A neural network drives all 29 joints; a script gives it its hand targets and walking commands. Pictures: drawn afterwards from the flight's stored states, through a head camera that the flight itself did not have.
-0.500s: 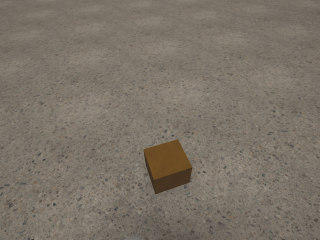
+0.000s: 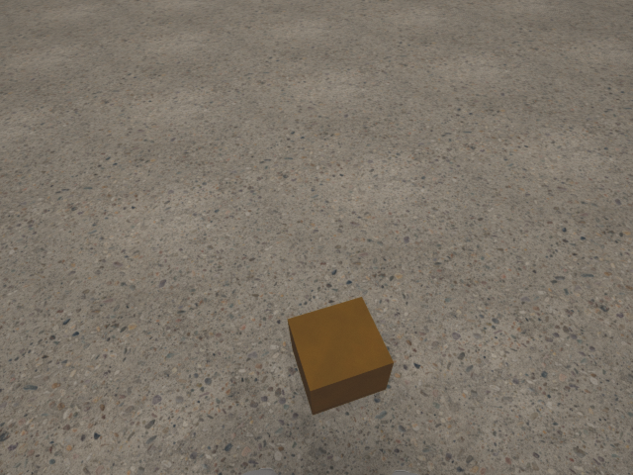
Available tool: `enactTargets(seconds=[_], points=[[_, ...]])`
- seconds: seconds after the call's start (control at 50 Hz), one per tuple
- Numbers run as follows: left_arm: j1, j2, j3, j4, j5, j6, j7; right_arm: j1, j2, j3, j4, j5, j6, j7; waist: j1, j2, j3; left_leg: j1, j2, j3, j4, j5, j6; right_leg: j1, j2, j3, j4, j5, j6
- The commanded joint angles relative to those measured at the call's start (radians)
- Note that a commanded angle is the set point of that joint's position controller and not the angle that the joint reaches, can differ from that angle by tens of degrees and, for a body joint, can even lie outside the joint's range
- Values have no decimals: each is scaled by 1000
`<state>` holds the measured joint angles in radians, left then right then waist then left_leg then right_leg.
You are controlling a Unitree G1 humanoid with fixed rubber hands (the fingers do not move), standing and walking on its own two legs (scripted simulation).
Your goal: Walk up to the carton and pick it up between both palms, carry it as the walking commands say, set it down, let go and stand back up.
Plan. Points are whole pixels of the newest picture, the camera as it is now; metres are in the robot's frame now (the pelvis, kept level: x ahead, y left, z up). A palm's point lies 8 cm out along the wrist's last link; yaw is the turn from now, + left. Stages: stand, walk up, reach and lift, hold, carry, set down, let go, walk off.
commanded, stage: walk up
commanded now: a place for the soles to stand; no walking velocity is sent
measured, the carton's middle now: (337, 355) +0.57 -0.05 -0.64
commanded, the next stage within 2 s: none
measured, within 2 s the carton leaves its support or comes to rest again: neither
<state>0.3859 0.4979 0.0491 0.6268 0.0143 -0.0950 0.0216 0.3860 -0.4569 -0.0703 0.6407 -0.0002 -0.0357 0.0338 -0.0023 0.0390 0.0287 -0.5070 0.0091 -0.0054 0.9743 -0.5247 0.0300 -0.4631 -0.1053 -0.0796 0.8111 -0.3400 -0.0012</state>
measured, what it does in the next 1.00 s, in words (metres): lifts its right foot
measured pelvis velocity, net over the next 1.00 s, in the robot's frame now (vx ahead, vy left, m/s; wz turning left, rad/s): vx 0.04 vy -0.04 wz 0.05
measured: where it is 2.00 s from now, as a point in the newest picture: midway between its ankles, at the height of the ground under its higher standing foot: outside the picture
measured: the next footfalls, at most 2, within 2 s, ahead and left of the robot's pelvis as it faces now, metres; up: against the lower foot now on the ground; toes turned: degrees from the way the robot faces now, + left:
right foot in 1.20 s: +0.22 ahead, -0.28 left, +0.00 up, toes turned +13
left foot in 1.82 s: +0.17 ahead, -0.05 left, +0.00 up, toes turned +14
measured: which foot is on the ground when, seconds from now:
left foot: down 0.00-1.00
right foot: down 0.00-0.80, up 0.82-1.00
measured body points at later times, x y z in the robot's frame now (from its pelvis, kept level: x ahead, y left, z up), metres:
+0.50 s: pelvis +0.03 +0.02 +0.00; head +0.04 +0.01 +0.45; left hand +0.12 +0.36 -0.07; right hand +0.12 -0.32 -0.09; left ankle +0.06 +0.13 -0.70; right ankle +0.06 -0.13 -0.70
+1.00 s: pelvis +0.04 -0.04 +0.00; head +0.06 +0.01 +0.45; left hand +0.15 +0.31 -0.10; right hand +0.09 -0.40 -0.05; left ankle +0.06 +0.13 -0.70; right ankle +0.12 -0.20 -0.64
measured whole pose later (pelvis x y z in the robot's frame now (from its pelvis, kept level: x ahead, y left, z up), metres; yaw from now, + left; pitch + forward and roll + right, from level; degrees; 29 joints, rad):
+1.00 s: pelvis +0.04 -0.04 +0.00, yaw +3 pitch -2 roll -2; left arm 0.25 0.54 0.11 0.64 0.03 0.04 -0.07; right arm 0.44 -0.46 -0.07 0.72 0.00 -0.08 -0.10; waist -0.02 -0.08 0.09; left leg -0.40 0.07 -0.09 0.83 -0.41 0.01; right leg -0.66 -0.08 0.00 1.19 -0.38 -0.01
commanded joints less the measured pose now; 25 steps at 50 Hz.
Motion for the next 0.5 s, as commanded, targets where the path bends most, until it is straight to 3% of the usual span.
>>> enactTargets(seconds=[0.0, 0.02, 0.04, 0.06, 0.08, 0.1, 0.12, 0.16, 0.18, 0.2, 0.22, 0.24, 0.26, 0.28, 0.3, 0.32, 0.34, 0.36, 0.4, 0.46, 0.48], points=[[-37, 221, 62, -16, 0, 7, 7, 102, -148, -50, -3, -20, -15, -20, -33, -202, -66, 151, -16, 73, -223, 181, 13, 16, -138, 132, -147, 305, -159], [-45, 195, 55, -19, -6, 14, 4, 117, -155, -53, 8, -25, -15, -26, -45, -158, -62, 206, -29, 61, -285, 212, 17, -31, -111, 103, -75, 227, -132], [-36, 144, 43, -22, -16, 22, 3, 119, -198, -61, 1, -39, -19, -33, -48, 8, -56, 205, 72, -127, -411, 168, 48, -69, -54, 47, 81, 112, -95], [-30, 86, 27, -30, -33, 30, 6, 26, -262, -66, -40, -51, -24, -37, -20, 188, -8, 182, 231, -482, -526, 187, 133, -190, 45, 19, 184, -97, -41], [-41, 135, 34, -14, -31, 38, 16, -29, -291, -67, -54, -35, -21, -36, -18, 142, 31, 124, 289, -515, -546, 213, 194, -168, 30, 61, 175, -236, -39], [-29, 157, 38, -2, -32, 36, 17, -46, -274, -61, -45, -29, -19, -34, -5, 117, 25, 85, 273, -456, -489, 325, 222, -97, 18, 71, 153, -257, -36], [-9, 144, 38, 9, -32, 25, 15, -72, -252, -50, -50, -27, -15, -33, 18, 102, 8, 74, 214, -355, -420, 396, 205, -22, 31, 44, 41, -204, -44], [52, 155, 46, 30, -11, 0, 17, -97, -176, -30, -53, -13, -6, -30, 42, 53, -70, 44, 116, -168, -274, 512, 111, 159, 32, 48, -89, 89, -63], [56, 194, 53, 23, 3, -8, 23, -84, -149, -21, -58, -5, -7, -28, 39, -14, -99, 16, 77, -119, -177, 499, 77, 196, -42, 144, -132, 202, -94], [39, 249, 66, 11, 8, -12, 23, -56, -132, -20, -61, -8, -6, -29, 18, -108, -99, -22, 13, -46, -58, 388, 35, 185, -168, 334, -218, 201, -148], [10, 270, 75, 18, 0, -6, 19, -18, -147, -30, -40, -12, -2, -32, -5, -124, -88, 5, 19, -8, -75, 217, 18, 166, -231, 354, -216, 237, -207], [-17, 254, 70, 14, -2, -1, 17, -19, -158, -32, -31, -16, -3, -31, -8, -106, -85, 52, 28, -16, -123, 212, 25, 136, -206, 286, -170, 267, -207], [-44, 227, 60, 10, -1, 4, 16, -15, -157, -32, -27, -20, -8, -30, -19, -101, -85, 95, 33, -37, -171, 276, 36, 101, -158, 210, -123, 255, -173], [-63, 198, 50, 4, -5, 8, 15, -11, -175, -37, -25, -25, -14, -33, -21, -68, -81, 121, 53, -94, -223, 345, 54, 66, -104, 139, -68, 250, -132], [-70, 164, 42, -2, -15, 13, 14, -27, -198, -42, -29, -32, -19, -34, -9, 8, -70, 111, 99, -202, -298, 381, 80, 36, -33, 69, 10, 189, -87], [-68, 142, 34, 0, -21, 20, 15, -55, -226, -46, -34, -30, -20, -35, -2, 75, -49, 107, 155, -310, -368, 400, 120, 6, 27, 29, 71, 79, -57], [-57, 139, 32, 6, -22, 24, 17, -66, -240, -47, -35, -26, -17, -33, 0, 92, -37, 114, 181, -341, -391, 419, 156, -1, 44, 25, 63, -30, -46], [-44, 143, 33, 11, -22, 23, 18, -74, -232, -42, -35, -23, -13, -33, 5, 88, -39, 103, 181, -328, -386, 435, 167, 25, 42, 33, 29, -57, -48], [-18, 158, 38, 22, -11, 11, 17, -107, -194, -26, -45, -17, -8, -30, 29, 58, -42, -1, 127, -243, -343, 363, 126, 144, 22, 71, -61, 13, -67], [-29, 244, 63, 25, 9, 2, 16, -71, -156, -23, -37, -16, -2, -26, 9, -105, -36, -36, 15, -71, -167, 198, 35, 128, -156, 298, -235, -43, -156], [-42, 250, 64, 25, 7, 5, 15, -50, -159, -27, -26, -18, 0, -26, -3, -122, -32, 10, 13, -36, -160, 163, 26, 88, -186, 301, -253, -70, -176]])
